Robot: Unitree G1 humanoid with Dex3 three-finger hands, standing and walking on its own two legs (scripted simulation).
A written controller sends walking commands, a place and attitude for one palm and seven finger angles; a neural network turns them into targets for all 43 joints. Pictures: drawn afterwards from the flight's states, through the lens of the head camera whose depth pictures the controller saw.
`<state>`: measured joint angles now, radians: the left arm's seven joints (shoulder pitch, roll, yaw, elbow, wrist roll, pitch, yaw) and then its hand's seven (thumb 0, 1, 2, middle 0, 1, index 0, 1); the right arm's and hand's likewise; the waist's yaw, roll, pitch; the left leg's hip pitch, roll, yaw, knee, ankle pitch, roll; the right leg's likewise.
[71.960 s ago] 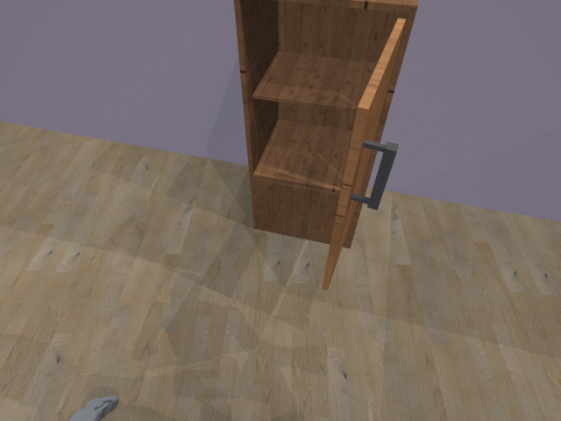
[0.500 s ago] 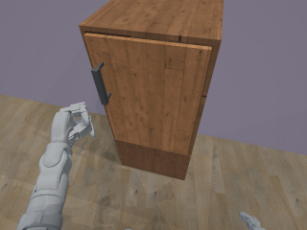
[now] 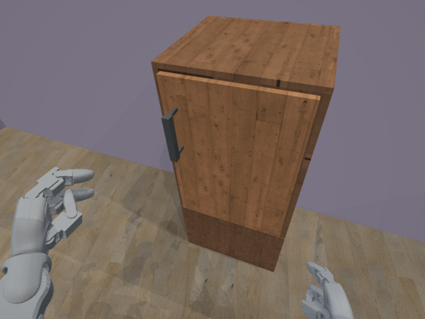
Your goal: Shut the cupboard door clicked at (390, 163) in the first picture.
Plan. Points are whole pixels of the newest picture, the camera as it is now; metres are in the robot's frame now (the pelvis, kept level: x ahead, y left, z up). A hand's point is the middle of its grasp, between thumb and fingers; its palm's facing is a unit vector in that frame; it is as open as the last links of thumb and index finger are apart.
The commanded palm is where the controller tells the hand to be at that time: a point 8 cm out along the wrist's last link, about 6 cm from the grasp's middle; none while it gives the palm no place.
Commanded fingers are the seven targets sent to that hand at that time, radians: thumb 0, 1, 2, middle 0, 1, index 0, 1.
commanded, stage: draw the hand back to the body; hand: left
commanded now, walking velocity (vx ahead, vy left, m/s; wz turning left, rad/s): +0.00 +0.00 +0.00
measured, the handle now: (174, 135) +0.59 +0.19 +0.01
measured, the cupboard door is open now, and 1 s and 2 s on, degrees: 0 0 0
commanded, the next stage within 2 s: step back with the hand held close in 0.54 s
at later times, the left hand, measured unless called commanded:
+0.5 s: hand (72, 229) +0.20 +0.23 +0.15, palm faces +0.46 -0.80 -0.38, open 7.4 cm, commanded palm +0.15 +0.27 +0.18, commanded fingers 0.00 0.90 0.90 -0.20 -0.30 -0.20 -0.30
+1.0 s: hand (57, 227) +0.19 +0.25 +0.16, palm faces +0.35 -0.77 -0.53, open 7.4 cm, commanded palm +0.13 +0.29 +0.18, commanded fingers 0.00 0.90 0.90 -0.20 -0.30 -0.20 -0.30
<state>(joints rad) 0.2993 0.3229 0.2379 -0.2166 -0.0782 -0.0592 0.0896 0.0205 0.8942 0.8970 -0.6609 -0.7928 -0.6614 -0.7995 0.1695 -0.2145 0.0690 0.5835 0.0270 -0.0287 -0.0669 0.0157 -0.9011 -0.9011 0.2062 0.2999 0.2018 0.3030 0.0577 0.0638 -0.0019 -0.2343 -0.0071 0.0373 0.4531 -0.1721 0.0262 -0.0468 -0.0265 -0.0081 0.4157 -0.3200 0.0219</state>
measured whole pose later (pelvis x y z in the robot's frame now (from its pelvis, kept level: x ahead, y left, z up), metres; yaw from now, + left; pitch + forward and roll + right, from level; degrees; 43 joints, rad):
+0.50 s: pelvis +0.01 -0.03 +0.00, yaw +1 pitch -4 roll +0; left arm 0.45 0.33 0.32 -0.34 -0.09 -0.06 0.10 0.02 0.89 0.90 -0.22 -0.31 -0.22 -0.32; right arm 0.19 -0.24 0.02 0.63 0.02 -0.07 -0.09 0.02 -0.90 -0.90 0.20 0.30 0.20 0.30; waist 0.07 0.07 0.00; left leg -0.19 0.02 0.01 0.43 -0.17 -0.02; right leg 0.00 0.01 -0.03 0.40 -0.33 -0.02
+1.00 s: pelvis -0.01 -0.01 +0.00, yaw +0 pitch +1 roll -1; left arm 0.56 0.44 0.40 -0.49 -0.09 -0.10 0.10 0.02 0.89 0.90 -0.22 -0.30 -0.22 -0.31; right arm 0.16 -0.25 -0.01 0.54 0.03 0.07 -0.09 0.02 -0.90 -0.90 0.20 0.30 0.20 0.30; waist 0.01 0.06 0.02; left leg -0.34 0.02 0.04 0.51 -0.18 0.01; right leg -0.15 -0.01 -0.02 0.48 -0.33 0.01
